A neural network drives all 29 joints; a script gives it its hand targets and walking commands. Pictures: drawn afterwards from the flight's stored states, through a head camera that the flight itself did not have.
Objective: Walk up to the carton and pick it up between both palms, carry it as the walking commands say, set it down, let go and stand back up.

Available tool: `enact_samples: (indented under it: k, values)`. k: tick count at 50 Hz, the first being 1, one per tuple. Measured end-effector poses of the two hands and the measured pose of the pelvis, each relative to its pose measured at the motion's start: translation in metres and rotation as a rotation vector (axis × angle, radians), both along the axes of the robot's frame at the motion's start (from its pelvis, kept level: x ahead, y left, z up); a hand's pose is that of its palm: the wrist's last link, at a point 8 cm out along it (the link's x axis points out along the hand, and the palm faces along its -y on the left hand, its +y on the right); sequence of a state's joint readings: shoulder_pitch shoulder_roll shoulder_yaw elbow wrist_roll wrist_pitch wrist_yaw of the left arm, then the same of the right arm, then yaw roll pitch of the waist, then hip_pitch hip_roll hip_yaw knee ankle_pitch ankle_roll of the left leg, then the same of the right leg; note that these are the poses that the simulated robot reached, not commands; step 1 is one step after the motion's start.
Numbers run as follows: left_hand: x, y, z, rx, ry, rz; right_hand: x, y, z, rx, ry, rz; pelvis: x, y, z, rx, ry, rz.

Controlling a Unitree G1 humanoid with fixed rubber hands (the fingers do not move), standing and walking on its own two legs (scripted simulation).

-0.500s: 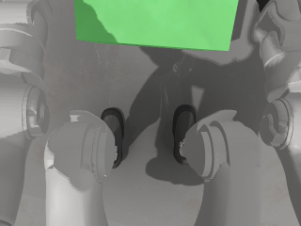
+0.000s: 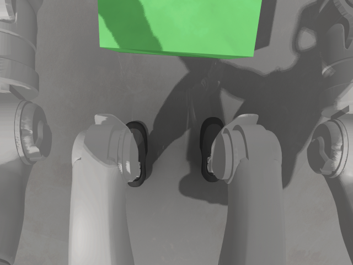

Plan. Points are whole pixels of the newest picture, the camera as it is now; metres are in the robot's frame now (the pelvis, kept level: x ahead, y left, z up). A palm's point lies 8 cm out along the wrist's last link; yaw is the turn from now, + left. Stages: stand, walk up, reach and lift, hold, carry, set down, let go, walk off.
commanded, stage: set down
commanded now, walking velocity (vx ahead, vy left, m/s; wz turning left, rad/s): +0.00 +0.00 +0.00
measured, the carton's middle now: out of the picture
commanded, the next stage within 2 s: let go in 1.00 s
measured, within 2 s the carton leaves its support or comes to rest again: neither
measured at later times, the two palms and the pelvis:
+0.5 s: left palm out of the picture +0.57 +0.23 -0.01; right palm out of the picture +0.55 -0.24 -0.01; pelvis +0.00 +0.00 +0.11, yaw +0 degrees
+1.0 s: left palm out of the picture +0.57 +0.23 +0.14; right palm out of the picture +0.55 -0.25 +0.14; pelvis +0.02 +0.00 +0.24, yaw +0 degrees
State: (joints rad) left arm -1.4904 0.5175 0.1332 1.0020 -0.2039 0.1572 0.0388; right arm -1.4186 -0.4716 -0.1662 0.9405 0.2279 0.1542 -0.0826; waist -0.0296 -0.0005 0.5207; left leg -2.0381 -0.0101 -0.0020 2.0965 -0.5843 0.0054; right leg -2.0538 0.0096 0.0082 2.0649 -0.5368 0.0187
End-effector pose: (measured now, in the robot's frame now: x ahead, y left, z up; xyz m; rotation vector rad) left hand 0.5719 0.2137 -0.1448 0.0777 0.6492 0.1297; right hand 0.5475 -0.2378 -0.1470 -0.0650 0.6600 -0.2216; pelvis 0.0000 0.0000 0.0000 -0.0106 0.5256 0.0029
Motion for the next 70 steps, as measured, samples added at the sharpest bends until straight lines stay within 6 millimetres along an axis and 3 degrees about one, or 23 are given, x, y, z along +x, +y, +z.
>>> enact_samples:
  k: [26,46,55,60,70]
  values:
    - [0.002,0.015,0.139,-0.004,-0.018,-0.008,0.006,-0.006,0.142,-0.007,-0.016,0.024,-0.001,0.0,0.118,-0.002,-0.004,0.004]
    - [0.0,0.018,0.265,0.004,-0.014,-0.03,0.004,-0.009,0.265,0.021,-0.014,0.031,0.01,0.003,0.224,0.007,-0.062,0.002]
    - [-0.001,0.014,0.308,-0.012,0.027,-0.021,0.001,-0.012,0.306,0.031,0.019,0.017,0.034,0.001,0.248,0.017,0.135,-0.001]
    - [-0.006,0.009,0.322,-0.001,0.035,-0.03,-0.004,-0.012,0.321,0.016,0.033,0.049,0.052,-0.002,0.261,0.022,0.175,-0.003]
    - [-0.055,0.016,0.332,0.081,0.096,-0.052,-0.04,-0.011,0.333,-0.057,0.106,0.14,0.094,-0.005,0.292,0.02,0.173,0.001]
